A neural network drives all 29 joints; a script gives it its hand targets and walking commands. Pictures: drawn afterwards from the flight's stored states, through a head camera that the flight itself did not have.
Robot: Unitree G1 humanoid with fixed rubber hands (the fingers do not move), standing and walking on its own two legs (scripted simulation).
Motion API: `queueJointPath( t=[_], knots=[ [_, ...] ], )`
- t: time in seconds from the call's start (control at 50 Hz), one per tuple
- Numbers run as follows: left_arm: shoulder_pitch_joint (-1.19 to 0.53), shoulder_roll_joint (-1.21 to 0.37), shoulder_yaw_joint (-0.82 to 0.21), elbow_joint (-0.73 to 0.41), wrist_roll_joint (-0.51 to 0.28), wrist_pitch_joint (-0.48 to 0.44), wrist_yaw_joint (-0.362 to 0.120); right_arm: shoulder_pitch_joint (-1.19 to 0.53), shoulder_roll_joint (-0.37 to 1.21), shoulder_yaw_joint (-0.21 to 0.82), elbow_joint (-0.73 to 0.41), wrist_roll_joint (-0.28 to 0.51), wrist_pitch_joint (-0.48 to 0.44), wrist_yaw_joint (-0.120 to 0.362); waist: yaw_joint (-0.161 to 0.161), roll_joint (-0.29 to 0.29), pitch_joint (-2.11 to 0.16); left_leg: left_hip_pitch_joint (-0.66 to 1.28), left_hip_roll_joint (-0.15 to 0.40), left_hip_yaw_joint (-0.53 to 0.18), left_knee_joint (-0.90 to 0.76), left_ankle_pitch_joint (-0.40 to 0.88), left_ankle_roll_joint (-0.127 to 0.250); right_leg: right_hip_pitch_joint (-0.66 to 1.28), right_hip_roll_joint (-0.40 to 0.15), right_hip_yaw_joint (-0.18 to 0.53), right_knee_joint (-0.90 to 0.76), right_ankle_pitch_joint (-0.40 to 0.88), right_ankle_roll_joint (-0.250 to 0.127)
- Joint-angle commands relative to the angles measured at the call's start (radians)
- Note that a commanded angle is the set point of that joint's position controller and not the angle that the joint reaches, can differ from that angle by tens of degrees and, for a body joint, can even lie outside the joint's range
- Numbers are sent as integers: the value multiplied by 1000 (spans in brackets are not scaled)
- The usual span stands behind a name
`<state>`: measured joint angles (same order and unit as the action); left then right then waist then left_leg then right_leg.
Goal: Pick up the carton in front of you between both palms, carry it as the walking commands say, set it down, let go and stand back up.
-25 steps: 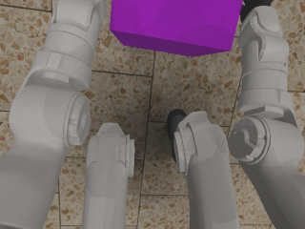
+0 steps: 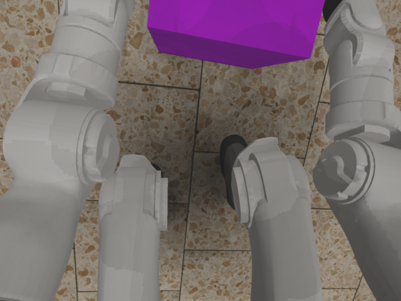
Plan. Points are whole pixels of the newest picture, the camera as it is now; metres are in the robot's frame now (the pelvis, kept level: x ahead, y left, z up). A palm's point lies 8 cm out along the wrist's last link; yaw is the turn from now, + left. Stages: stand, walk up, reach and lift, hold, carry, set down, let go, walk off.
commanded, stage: set down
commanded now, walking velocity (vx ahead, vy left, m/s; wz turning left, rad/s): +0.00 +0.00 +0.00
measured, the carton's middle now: out of the picture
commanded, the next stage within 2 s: let go in 1.74 s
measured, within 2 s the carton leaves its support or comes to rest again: neither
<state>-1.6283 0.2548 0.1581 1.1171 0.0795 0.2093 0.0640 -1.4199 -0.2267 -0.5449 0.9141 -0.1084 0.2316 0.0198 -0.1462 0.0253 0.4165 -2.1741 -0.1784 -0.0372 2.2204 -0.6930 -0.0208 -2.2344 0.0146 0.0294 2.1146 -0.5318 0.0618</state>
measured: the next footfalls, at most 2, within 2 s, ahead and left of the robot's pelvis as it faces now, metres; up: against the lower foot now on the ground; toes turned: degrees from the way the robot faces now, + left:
none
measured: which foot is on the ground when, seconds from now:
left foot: down 0.00-1.00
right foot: down 0.00-1.00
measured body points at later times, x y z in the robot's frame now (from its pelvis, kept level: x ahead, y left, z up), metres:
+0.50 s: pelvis +0.00 +0.00 -0.01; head +0.39 -0.01 +0.20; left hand +0.59 +0.06 -0.22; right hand +0.51 -0.26 -0.21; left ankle +0.08 +0.10 -0.35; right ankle +0.13 -0.13 -0.35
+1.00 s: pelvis -0.01 -0.01 +0.03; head +0.35 -0.04 +0.29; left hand +0.63 +0.07 -0.09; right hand +0.53 -0.29 -0.09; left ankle +0.08 +0.10 -0.35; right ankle +0.12 -0.13 -0.35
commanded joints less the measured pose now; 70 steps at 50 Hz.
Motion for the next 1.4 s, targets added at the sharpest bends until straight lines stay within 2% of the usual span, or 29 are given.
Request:
queueJointPath(
  t=[0.0, 0.18, 0.3, 0.36, 0.42, 0.46, 0.5, 0.56, 0.64, 0.72, 0.82, 0.88, 0.94, 1.06, 1.24, 1.38],
  knots=[
    [-318, -693, -146, -35, -22, -8, -186, -500, 668, 265, -16, 57, -12, 204, -35, 139, -844, 269, 24, 32, -228, 265, 37, 466, 60, -78, -77, 292, -51],
    [-247, -607, -92, 22, 40, 13, -195, -436, 572, 192, 36, 22, -2, 200, -16, 145, -722, 285, 37, 10, -231, 233, 41, 372, 55, -78, -71, 204, -52],
    [-250, -480, -77, 5, 57, 3, -180, -378, 453, 113, 74, -11, -24, 174, -31, 132, -708, 319, 57, 0, -225, 244, 26, 381, 42, -83, -55, 210, -36],
    [-239, -214, -56, -26, 47, -24, -121, -292, 216, 28, 95, -23, -68, 105, -51, 132, -757, 381, 80, -4, -217, 288, 4, 436, 25, -92, -43, 255, -23],
    [-237, 150, -80, -42, -16, -58, -22, -217, -146, -18, 130, 22, -135, -11, -69, 133, -853, 453, 103, -25, -209, 357, -16, 480, 7, -95, -36, 314, -12],
    [-314, 230, -129, -65, -93, -75, 18, -255, -238, 12, 143, 74, -176, -64, -96, 134, -950, 469, 109, -36, -184, 421, -23, 513, 2, -87, -31, 396, -15],
    [-368, 244, -192, -89, -178, -91, 23, -284, -276, 55, 148, 133, -204, -87, -119, 147, -1021, 476, 119, -41, -150, 490, -26, 541, -4, -76, -19, 484, -23],
    [-402, 233, -280, -114, -273, -101, 14, -313, -292, 126, 145, 210, -219, -96, -142, 172, -1137, 505, 130, -36, -124, 523, -22, 605, -16, -68, -19, 554, -39],
    [-397, 254, -309, -118, -323, -84, 5, -325, -302, 178, 107, 271, -204, -102, -150, 162, -1234, 483, 130, -9, -132, 434, -15, 728, -19, -62, -38, 564, -52],
    [-388, 304, -271, -121, -299, -61, 6, -331, -293, 207, 38, 298, -167, -118, -122, 132, -1322, 446, 121, 37, -160, 317, -3, 864, -7, -63, -68, 535, -53],
    [-402, 359, -207, -174, -263, -19, 25, -343, -271, 257, -70, 325, -102, -161, -81, 90, -1511, 448, 98, 85, -235, 253, 16, 1049, 12, -78, -135, 529, -50],
    [-370, 362, -166, -124, -241, 8, 23, -313, -236, 261, -60, 314, -66, -174, -63, 67, -1423, 399, 90, 88, -295, 198, 26, 994, 17, -79, -194, 457, -42],
    [-313, 332, -131, -54, -210, 9, 1, -270, -192, 237, -38, 278, -58, -167, -60, 46, -1316, 333, 88, 78, -345, 175, 30, 917, 19, -76, -241, 420, -33],
    [-268, 290, -81, -42, -154, 5, -23, -224, -168, 177, -76, 209, -55, -143, -69, 62, -1322, 372, 80, 67, -447, 210, 23, 851, 21, -92, -332, 412, -23],
    [-260, 265, -79, -206, -130, 51, -20, -139, -206, 143, -195, 199, -10, -119, -103, 170, -1574, 681, 62, 62, -569, 376, 6, 866, 34, -124, -472, 511, -26],
    [-179, 254, -53, -265, -107, 86, -27, -61, -196, 146, -253, 210, 23, -97, -94, 168, -1612, 779, 54, 60, -693, 464, 1, 963, 42, -125, -597, 595, -20]
  ],
)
